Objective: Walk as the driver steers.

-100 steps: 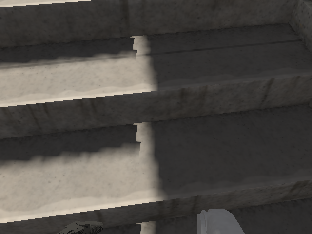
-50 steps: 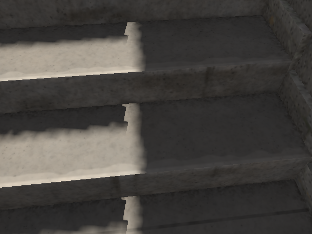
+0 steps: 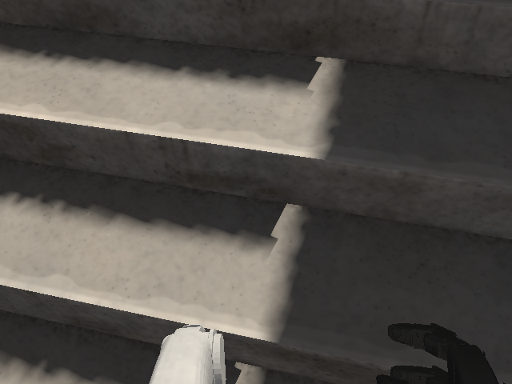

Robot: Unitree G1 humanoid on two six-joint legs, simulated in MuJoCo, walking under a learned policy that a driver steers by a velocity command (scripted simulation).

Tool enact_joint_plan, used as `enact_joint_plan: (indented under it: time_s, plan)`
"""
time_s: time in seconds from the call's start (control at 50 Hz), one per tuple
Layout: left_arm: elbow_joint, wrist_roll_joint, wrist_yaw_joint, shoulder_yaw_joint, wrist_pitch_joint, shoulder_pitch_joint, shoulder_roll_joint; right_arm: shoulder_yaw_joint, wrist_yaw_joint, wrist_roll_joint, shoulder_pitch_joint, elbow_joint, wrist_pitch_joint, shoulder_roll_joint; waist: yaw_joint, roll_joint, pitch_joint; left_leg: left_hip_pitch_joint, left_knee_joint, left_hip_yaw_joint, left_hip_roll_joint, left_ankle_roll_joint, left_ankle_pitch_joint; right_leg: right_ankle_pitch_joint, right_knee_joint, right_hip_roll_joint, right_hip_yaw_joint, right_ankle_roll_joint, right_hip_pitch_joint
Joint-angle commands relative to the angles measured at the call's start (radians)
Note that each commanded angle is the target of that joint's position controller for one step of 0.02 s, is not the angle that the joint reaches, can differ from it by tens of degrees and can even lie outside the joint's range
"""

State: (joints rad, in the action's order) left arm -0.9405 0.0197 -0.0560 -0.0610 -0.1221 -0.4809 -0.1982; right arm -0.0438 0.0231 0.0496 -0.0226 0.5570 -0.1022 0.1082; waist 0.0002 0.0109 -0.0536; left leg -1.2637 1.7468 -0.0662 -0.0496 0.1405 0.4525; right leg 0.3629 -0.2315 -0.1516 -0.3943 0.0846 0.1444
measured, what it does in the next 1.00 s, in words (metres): climbs: left foot 0.17 m higher, then right foot 0.17 m higher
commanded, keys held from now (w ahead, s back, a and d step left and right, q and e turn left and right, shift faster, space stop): w+q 0.50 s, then w+e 0.50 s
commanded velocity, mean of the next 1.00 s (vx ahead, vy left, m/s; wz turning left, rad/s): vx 0.50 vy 0.00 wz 0.24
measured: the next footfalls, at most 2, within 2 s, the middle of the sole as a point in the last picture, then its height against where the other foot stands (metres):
left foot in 0.06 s outside the picture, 0.17 m higher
right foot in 0.60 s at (261, 253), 0.17 m higher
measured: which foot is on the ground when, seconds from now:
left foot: up 0.00-0.04, down 0.06-0.62, up 0.64-1.00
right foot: down 0.00-0.10, up 0.12-0.58, down 0.60-1.00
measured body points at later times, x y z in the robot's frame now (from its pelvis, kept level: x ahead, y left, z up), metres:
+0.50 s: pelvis +0.35 +0.06 +0.19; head +0.38 +0.10 +0.63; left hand +0.61 +0.24 +0.16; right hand +0.36 -0.19 +0.06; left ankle +0.24 +0.09 -0.57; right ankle +0.55 +0.00 -0.26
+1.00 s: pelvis +0.65 +0.14 +0.34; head +0.67 +0.14 +0.79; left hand +0.53 +0.35 +0.20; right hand +0.95 +0.08 +0.29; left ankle +0.71 +0.29 -0.20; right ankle +0.58 +0.03 -0.40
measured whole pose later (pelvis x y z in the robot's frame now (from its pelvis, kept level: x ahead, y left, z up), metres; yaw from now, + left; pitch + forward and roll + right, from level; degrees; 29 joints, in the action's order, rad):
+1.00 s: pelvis +0.65 +0.14 +0.34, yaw +12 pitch +4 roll -1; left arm -0.91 0.02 -0.05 -0.05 -0.11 -0.53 -0.13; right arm 0.03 0.02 0.06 -0.01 0.53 0.05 0.08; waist -0.12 0.03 0.05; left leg -1.07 1.64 0.00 -0.08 0.04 0.23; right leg 0.34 -0.40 0.09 0.11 -0.09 -0.12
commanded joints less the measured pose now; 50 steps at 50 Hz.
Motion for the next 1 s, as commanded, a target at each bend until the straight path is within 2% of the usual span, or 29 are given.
enact_joint_plan:
  time_s: [0.02, 0.04, 0.06, 0.08, 0.1, 0.12, 0.14, 0.2, 0.24, 0.28, 0.3, 0.38, 0.4, 0.44, 0.5, 0.54, 0.56, 0.58, 0.6, 0.62, 0.64, 0.66, 0.7, 0.72, 0.74, 0.8, 0.84, 0.9, 1.0]
  plan:
    - [0.038, -0.032, -0.017, -0.013, 0.022, -0.020, -0.135, 0.015, 0.019, -0.043, -0.114, -0.110, 0.011, 0.014, 0.015, -0.165, -0.009, 0.303, -0.422, -0.242, 0.053, 0.059, 0.114, -1.216, 0.130, -0.162, 0.029, -0.239, -0.017]
    - [0.047, -0.045, -0.009, -0.023, 0.024, -0.003, -0.201, 0.005, 0.009, -0.051, 0.039, -0.055, 0.014, 0.031, 0.083, -0.204, 0.102, 0.539, -0.425, -0.254, 0.134, 0.077, 0.073, -1.787, -0.062, -0.217, 0.045, -0.243, -0.045]
    - [0.091, -0.061, 0.020, -0.046, 0.016, 0.087, -0.297, -0.026, 0.011, -0.071, 0.280, -0.006, 0.021, 0.099, 0.201, -0.282, 0.234, 0.773, -0.497, -0.167, 0.177, 0.109, 0.050, -2.001, -0.290, -0.240, 0.074, -0.246, -0.050]
    - [0.149, -0.101, 0.048, -0.059, 0.010, 0.118, -0.337, -0.057, 0.010, -0.073, 0.372, 0.033, 0.040, 0.161, 0.236, -0.247, 0.365, 1.036, -0.687, -0.037, 0.243, 0.108, 0.046, -1.801, -0.557, -0.152, 0.112, -0.234, -0.181]
    - [0.254, -0.085, 0.077, -0.056, -0.010, 0.213, -0.274, -0.108, -0.008, -0.061, 0.359, 0.030, 0.050, 0.295, 0.222, -0.050, 0.346, 1.172, -1.068, 0.490, 0.094, 0.157, 0.378, -1.053, -1.029, 0.040, 0.170, -0.142, -0.563]
    - [0.339, -0.044, 0.113, -0.040, -0.028, 0.277, -0.178, -0.140, -0.006, -0.024, 0.201, 0.019, 0.042, 0.399, 0.109, 0.112, 0.455, 1.197, -1.433, 1.003, -0.061, 0.141, 0.588, -0.239, -1.427, 0.197, 0.406, -0.117, -0.736]
    - [0.377, -0.003, 0.120, -0.024, -0.035, 0.284, -0.076, -0.129, -0.012, 0.002, 0.131, 0.012, 0.056, 0.380, 0.043, 0.046, 0.459, 1.141, -1.489, 1.034, -0.082, 0.090, 0.531, -0.260, -1.639, 0.165, 0.543, -0.125, -0.808]
    - [0.405, 0.022, 0.069, 0.029, -0.031, 0.300, 0.050, -0.056, -0.036, -0.008, 0.232, 0.176, 0.119, 0.145, -0.020, -0.032, 0.161, 0.886, -1.363, 0.744, -0.021, 0.077, 0.153, -0.293, -1.821, 0.122, 0.492, -0.168, -1.025]
    - [0.422, 0.035, 0.045, 0.073, 0.003, 0.315, 0.107, -0.054, -0.031, 0.000, 0.292, 0.250, 0.142, 0.147, -0.038, -0.020, 0.106, 0.870, -1.301, 0.563, 0.013, 0.097, -0.082, -0.185, -1.948, 0.115, 0.492, -0.180, -1.189]
    - [0.412, 0.027, 0.027, 0.067, 0.035, 0.319, 0.062, -0.043, -0.023, -0.012, 0.335, 0.275, 0.163, 0.155, -0.038, -0.062, 0.049, 0.870, -1.306, 0.470, -0.020, 0.048, -0.372, -0.164, -1.897, 0.080, 0.468, -0.163, -1.281]
    - [0.429, 0.028, 0.023, 0.072, 0.042, 0.378, 0.076, -0.042, -0.010, -0.014, 0.399, 0.308, 0.180, 0.166, -0.012, -0.044, 0.048, 0.912, -1.303, 0.458, -0.024, 0.035, -0.452, -0.102, -1.983, 0.098, 0.429, -0.161, -1.369]
    - [0.556, 0.032, 0.012, 0.127, 0.059, 0.660, 0.204, -0.025, -0.006, 0.006, 0.493, 0.386, 0.192, 0.183, 0.036, 0.033, -0.039, 0.944, -1.419, 0.443, -0.012, 0.002, -0.246, 0.013, -2.099, 0.107, 0.355, -0.197, -1.644]
    - [0.581, 0.028, 0.013, 0.131, 0.060, 0.710, 0.195, -0.015, -0.003, 0.000, 0.489, 0.381, 0.193, 0.175, 0.041, 0.030, -0.053, 0.882, -1.476, 0.428, 0.012, -0.011, -0.242, 0.010, -1.944, 0.109, 0.311, -0.190, -1.582]
    - [0.608, 0.029, 0.023, 0.125, 0.078, 0.758, 0.131, -0.023, -0.038, -0.036, 0.510, 0.368, 0.178, 0.216, 0.090, 0.045, -0.035, 0.865, -1.639, 0.476, 0.005, 0.055, -0.448, 0.038, -1.630, 0.122, 0.245, -0.149, -1.408]
    - [0.579, 0.024, 0.037, 0.118, 0.096, 0.652, 0.162, -0.046, -0.082, -0.041, 0.526, 0.342, 0.167, 0.255, 0.060, 0.105, 0.157, 1.153, -1.577, 0.386, -0.056, 0.074, -1.118, 0.019, -1.432, 0.126, 0.232, -0.163, -1.180]
    - [0.492, -0.006, 0.038, 0.099, 0.084, 0.459, 0.130, -0.054, -0.084, -0.049, 0.384, 0.264, 0.165, 0.260, -0.060, 0.134, 0.300, 1.112, -1.483, 0.290, -0.067, 0.059, -1.642, -0.033, -1.141, 0.188, 0.209, -0.202, -0.723]
    - [0.441, -0.013, 0.030, 0.073, 0.082, 0.364, 0.063, -0.069, -0.073, -0.066, 0.346, 0.238, 0.184, 0.291, -0.117, 0.135, 0.349, 1.192, -1.378, 0.288, -0.096, 0.044, -1.827, -0.062, -1.021, 0.191, 0.252, -0.204, -0.614]
    - [0.415, -0.016, 0.024, 0.040, 0.083, 0.303, -0.031, -0.085, -0.048, -0.054, 0.345, 0.230, 0.217, 0.336, -0.154, 0.127, 0.379, 1.274, -1.256, 0.283, -0.124, 0.038, -1.969, 0.033, -0.889, 0.228, 0.245, -0.192, -0.547]
    - [0.381, -0.014, 0.023, 0.019, 0.087, 0.220, -0.080, -0.101, -0.031, -0.050, 0.341, 0.229, 0.237, 0.346, -0.215, 0.120, 0.387, 1.246, -1.016, 0.265, -0.081, 0.024, -1.967, 0.074, -0.709, 0.256, 0.322, -0.215, -0.407]
    - [0.313, 0.026, 0.027, -0.002, 0.077, 0.117, -0.146, -0.082, -0.009, -0.074, 0.355, 0.199, 0.253, 0.212, -0.189, -0.170, 0.388, 0.941, -0.584, 0.271, 0.113, -0.038, -1.024, -0.061, -0.456, 0.067, 0.770, -0.353, -0.206]
    - [0.262, 0.013, 0.014, -0.026, 0.085, 0.160, -0.182, -0.068, 0.016, -0.029, 0.459, 0.169, 0.248, 0.154, -0.087, -0.453, 0.475, 0.731, -0.116, 0.294, 0.318, -0.099, -0.253, -0.248, -0.155, -0.131, 1.355, -0.534, -0.176]
    - [0.262, -0.019, 0.023, -0.021, 0.079, 0.267, -0.096, -0.051, 0.035, 0.022, 0.462, 0.146, 0.238, 0.129, -0.009, -0.218, 0.385, 0.608, 0.078, 0.317, 0.242, -0.085, -0.274, 0.091, -0.149, -0.096, 1.363, -0.525, -0.282]
    - [0.156, -0.002, 0.021, 0.001, 0.054, 0.247, 0.017, 0.003, 0.028, 0.042, 0.245, 0.046, 0.218, 0.038, 0.021, 0.009, 0.096, 0.342, 0.206, 0.251, 0.146, -0.056, -0.288, 0.261, -0.195, -0.041, 1.122, -0.453, -0.459]
    - [0.091, 0.002, 0.015, 0.014, 0.043, 0.175, 0.075, 0.025, 0.017, 0.044, 0.178, 0.026, 0.202, 0.012, 0.017, 0.035, 0.061, 0.276, 0.287, 0.246, 0.127, -0.069, -0.289, 0.115, -0.206, -0.015, 1.013, -0.427, -0.498]
    - [0.056, 0.011, 0.018, 0.019, 0.026, 0.144, 0.089, 0.037, 0.006, 0.028, 0.182, 0.021, 0.185, 0.007, 0.038, 0.040, 0.040, 0.244, 0.325, 0.226, 0.114, -0.075, -0.280, -0.021, -0.191, 0.019, 0.903, -0.402, -0.506]
    - [0.020, -0.021, 0.050, 0.016, 0.000, 0.119, 0.031, 0.055, -0.014, 0.014, 0.178, -0.010, 0.166, 0.012, 0.086, 0.054, -0.023, 0.165, 0.169, 0.177, 0.039, -0.072, -0.203, -0.228, -0.170, 0.059, 0.705, -0.342, -0.553]
    - [0.059, -0.021, 0.039, 0.020, -0.008, 0.161, -0.024, 0.058, -0.011, 0.009, 0.101, -0.065, 0.164, 0.049, 0.087, 0.086, -0.046, 0.328, -0.168, 0.057, 0.016, -0.099, -0.307, -0.367, -0.086, 0.090, 0.628, -0.344, -0.692]
    - [0.072, -0.018, 0.002, -0.004, -0.017, 0.074, -0.108, 0.062, -0.004, 0.015, 0.091, -0.063, 0.166, 0.022, 0.031, -0.026, 0.107, 0.370, -0.254, 0.030, -0.001, -0.125, -0.394, -0.602, -0.086, 0.059, 0.671, -0.362, -0.475]
    - [0.053, 0.018, -0.002, -0.045, 0.019, -0.226, -0.119, 0.044, 0.001, 0.012, -0.268, -0.177, 0.161, 0.048, -0.187, -0.103, 0.045, -0.343, 0.036, 0.038, -0.047, -0.108, 0.010, -0.265, -0.072, -0.048, 0.897, -0.436, 0.204]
